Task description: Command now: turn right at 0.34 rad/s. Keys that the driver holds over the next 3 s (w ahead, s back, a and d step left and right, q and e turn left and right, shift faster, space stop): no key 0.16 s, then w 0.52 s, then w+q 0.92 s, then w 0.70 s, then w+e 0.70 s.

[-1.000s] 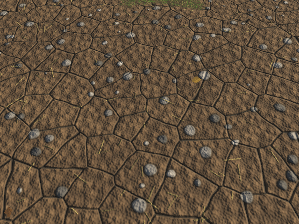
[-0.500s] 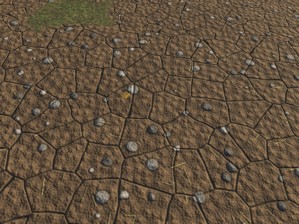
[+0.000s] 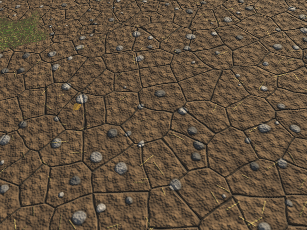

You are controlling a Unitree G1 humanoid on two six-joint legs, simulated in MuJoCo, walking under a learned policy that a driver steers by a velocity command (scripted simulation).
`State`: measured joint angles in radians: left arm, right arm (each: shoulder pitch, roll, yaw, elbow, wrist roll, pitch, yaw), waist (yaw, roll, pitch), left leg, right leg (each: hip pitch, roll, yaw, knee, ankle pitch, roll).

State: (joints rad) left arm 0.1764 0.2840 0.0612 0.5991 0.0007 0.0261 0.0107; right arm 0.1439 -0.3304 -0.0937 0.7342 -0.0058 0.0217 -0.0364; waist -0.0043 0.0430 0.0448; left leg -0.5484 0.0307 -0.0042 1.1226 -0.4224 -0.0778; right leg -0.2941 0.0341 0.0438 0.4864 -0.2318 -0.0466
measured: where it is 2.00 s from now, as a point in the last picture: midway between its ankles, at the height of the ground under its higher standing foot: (149, 143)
